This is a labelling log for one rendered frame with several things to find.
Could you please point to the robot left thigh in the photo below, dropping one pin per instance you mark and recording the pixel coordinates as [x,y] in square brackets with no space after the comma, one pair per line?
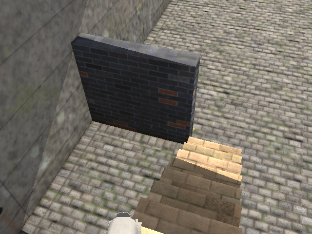
[124,225]

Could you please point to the robot left shin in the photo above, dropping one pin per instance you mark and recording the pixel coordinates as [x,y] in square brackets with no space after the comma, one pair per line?
[120,215]

